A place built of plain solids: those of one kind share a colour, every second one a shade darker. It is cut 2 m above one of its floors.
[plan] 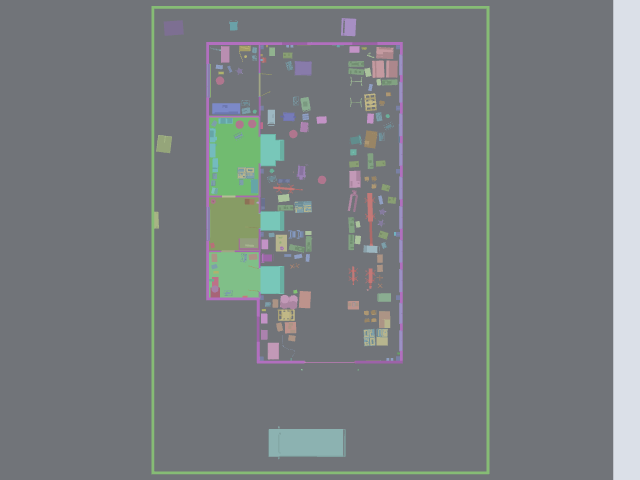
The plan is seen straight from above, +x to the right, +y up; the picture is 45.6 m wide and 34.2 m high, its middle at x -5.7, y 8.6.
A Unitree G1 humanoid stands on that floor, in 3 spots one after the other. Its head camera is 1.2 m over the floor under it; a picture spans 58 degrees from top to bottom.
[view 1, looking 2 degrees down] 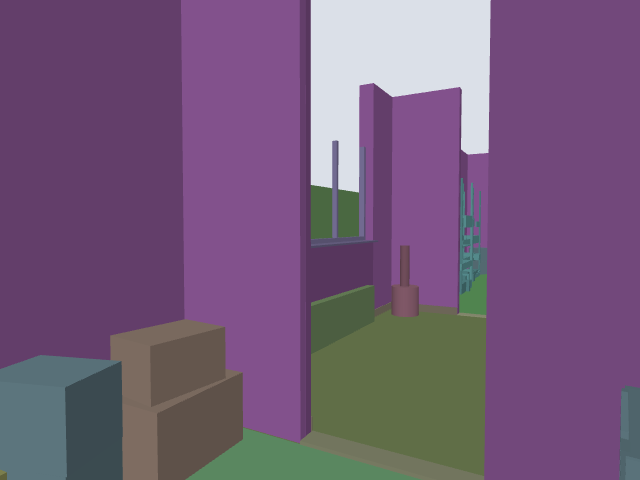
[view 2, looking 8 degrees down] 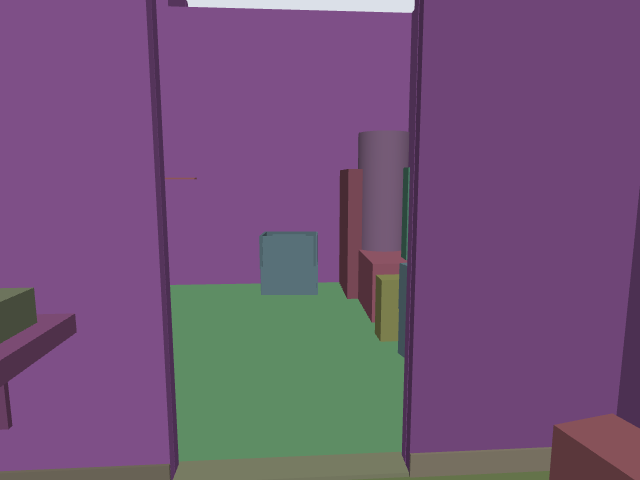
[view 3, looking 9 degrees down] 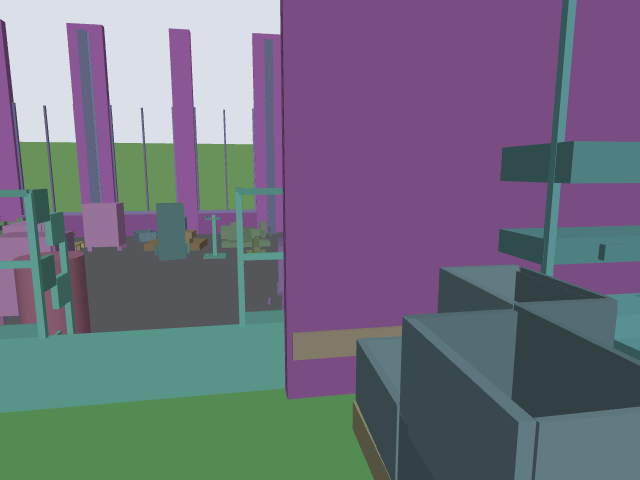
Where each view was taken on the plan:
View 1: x -11.50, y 5.75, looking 119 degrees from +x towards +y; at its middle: window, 4.55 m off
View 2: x -12.25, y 9.45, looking -94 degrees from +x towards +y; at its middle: wall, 5.01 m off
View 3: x -12.20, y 14.25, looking -10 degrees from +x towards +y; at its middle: wall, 2.20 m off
